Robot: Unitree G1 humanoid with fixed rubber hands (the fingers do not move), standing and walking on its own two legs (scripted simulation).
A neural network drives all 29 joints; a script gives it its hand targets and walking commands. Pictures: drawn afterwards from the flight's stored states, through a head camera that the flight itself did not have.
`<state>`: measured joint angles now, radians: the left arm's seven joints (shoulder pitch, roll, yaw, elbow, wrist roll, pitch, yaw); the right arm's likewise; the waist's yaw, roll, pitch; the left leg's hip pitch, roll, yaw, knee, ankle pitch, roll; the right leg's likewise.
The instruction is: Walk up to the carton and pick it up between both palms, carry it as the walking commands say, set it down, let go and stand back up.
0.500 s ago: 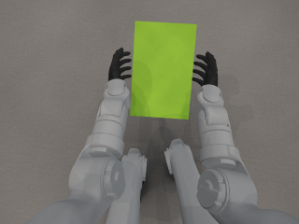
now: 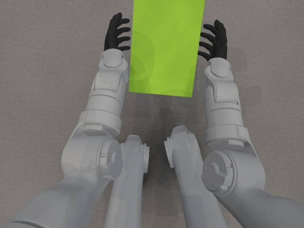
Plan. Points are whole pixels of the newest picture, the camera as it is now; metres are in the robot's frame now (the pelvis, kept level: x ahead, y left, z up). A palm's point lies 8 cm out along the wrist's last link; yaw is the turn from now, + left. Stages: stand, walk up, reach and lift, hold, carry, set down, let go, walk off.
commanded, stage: set down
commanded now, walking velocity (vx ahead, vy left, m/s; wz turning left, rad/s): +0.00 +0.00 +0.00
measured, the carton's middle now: (163, 48) +0.54 -0.06 -0.20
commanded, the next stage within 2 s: none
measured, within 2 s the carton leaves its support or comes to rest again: neither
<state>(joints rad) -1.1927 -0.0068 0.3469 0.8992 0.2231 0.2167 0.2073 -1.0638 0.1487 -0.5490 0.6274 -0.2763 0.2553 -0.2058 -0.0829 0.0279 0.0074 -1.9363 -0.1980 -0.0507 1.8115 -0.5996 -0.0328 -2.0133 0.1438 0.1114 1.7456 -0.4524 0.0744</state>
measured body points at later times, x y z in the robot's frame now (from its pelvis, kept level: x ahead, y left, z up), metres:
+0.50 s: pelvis -0.01 +0.00 -0.06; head +0.34 -0.02 +0.23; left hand +0.55 +0.06 -0.20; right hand +0.50 -0.18 -0.20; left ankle +0.08 +0.11 -0.46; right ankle +0.13 -0.12 -0.46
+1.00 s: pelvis +0.00 +0.01 -0.09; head +0.38 +0.01 +0.15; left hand +0.57 +0.07 -0.28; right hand +0.52 -0.17 -0.27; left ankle +0.08 +0.11 -0.46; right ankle +0.12 -0.12 -0.46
